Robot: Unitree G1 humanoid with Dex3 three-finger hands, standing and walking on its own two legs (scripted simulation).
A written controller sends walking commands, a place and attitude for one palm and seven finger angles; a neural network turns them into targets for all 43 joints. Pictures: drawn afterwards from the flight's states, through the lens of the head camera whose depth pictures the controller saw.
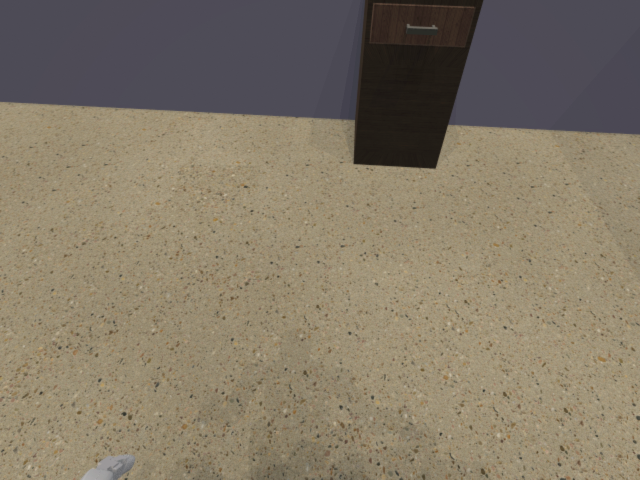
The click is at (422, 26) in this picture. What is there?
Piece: drawer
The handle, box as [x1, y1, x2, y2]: [406, 24, 437, 34]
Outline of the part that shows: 406,26 407,33 436,34 437,28 434,25 432,25 431,27 410,26 407,24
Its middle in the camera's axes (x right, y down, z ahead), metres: +0.40 -0.83 +1.53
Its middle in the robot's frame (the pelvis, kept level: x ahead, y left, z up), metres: +1.71 -0.31 -0.07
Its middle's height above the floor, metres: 0.69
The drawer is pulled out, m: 0.00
